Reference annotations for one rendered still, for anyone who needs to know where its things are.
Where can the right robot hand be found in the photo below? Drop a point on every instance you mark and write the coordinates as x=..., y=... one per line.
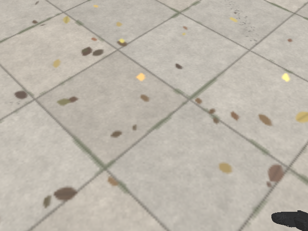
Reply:
x=297, y=219

